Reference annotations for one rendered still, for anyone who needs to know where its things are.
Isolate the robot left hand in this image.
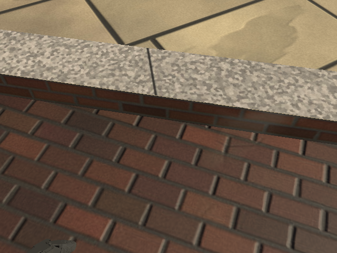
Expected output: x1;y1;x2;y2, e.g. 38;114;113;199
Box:
27;239;76;253

